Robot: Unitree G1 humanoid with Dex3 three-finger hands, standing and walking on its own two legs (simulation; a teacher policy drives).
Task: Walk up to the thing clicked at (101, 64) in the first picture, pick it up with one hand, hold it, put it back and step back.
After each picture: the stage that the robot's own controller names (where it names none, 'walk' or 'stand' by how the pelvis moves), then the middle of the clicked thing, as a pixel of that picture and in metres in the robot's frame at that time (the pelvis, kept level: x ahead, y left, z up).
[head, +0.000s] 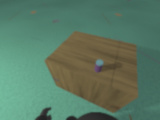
stand; (98, 66) +0.54 -0.05 -0.09
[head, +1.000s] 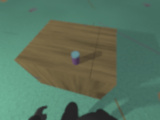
walk; (75, 58) +0.50 +0.18 -0.06
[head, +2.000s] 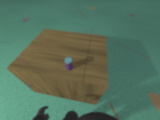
walk; (68, 64) +0.48 +0.23 -0.07
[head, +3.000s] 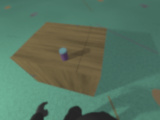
stand; (64, 54) +0.55 +0.29 -0.05
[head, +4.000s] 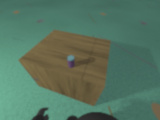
stand; (71, 61) +0.55 +0.23 -0.09
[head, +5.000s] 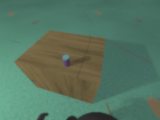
stand; (66, 61) +0.56 +0.27 -0.09
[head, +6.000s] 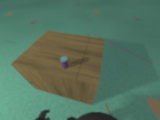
stand; (64, 62) +0.53 +0.28 -0.09
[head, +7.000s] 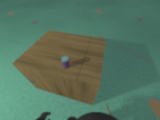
stand; (65, 62) +0.53 +0.28 -0.09
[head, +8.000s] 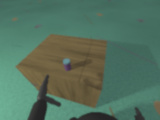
rise first; (67, 64) +0.51 +0.28 -0.09
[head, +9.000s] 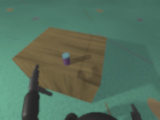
go down; (66, 59) +0.54 +0.27 -0.07
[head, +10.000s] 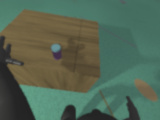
go down; (56, 52) +0.51 +0.26 -0.02
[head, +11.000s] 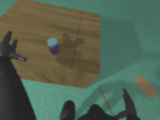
close in; (53, 46) +0.52 +0.26 -0.01
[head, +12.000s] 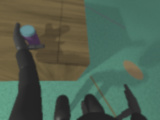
close; (31, 37) +0.55 +0.30 +0.04
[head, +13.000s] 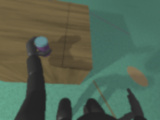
lift; (43, 47) +0.49 +0.26 +0.03
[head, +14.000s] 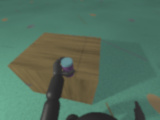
lift; (68, 67) +0.33 +0.16 +0.13
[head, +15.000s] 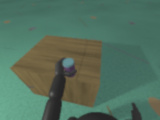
hold; (69, 68) +0.34 +0.16 +0.12
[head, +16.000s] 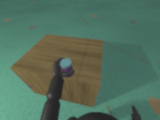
hold; (67, 68) +0.33 +0.17 +0.12
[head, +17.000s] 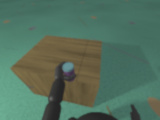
crouch; (69, 72) +0.32 +0.16 +0.10
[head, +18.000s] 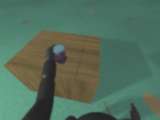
crouch; (60, 54) +0.42 +0.23 +0.13
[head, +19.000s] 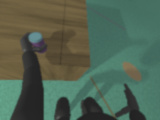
lower; (38, 43) +0.52 +0.27 +0.00
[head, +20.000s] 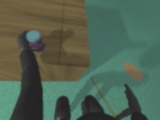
lower; (36, 42) +0.52 +0.27 +0.03
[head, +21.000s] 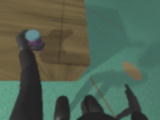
lower; (35, 41) +0.52 +0.27 +0.03
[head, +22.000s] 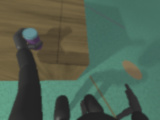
lower; (33, 40) +0.53 +0.28 +0.03
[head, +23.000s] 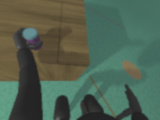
rest; (33, 40) +0.53 +0.28 +0.03
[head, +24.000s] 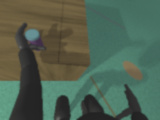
withdraw; (35, 40) +0.52 +0.28 +0.03
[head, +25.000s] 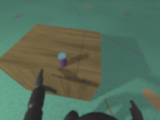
sink last; (62, 60) +0.50 +0.25 -0.03
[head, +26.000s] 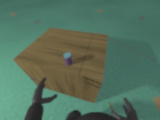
stand; (68, 59) +0.53 +0.26 -0.04
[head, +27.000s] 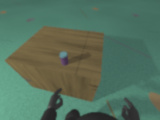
stand; (64, 58) +0.52 +0.27 -0.02
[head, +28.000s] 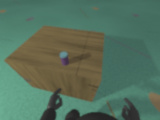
stand; (64, 58) +0.52 +0.26 -0.02
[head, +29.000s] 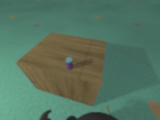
stand; (69, 63) +0.54 +0.24 -0.08
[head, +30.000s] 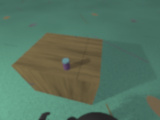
stand; (66, 64) +0.52 +0.26 -0.09
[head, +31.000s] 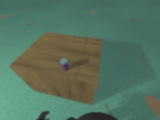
stand; (64, 64) +0.51 +0.27 -0.09
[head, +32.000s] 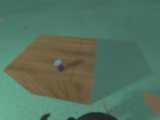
walk; (59, 66) +0.50 +0.32 -0.09
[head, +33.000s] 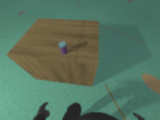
walk; (63, 48) +0.61 +0.31 -0.06
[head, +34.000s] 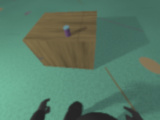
walk; (67, 31) +0.89 +0.36 -0.06
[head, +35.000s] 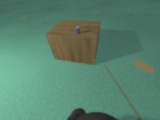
stand; (77, 30) +1.30 +0.40 -0.08
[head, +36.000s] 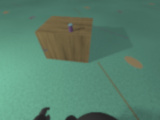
stand; (70, 27) +1.26 +0.39 -0.09
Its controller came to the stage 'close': yes
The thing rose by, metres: 0.21
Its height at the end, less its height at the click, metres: +0.00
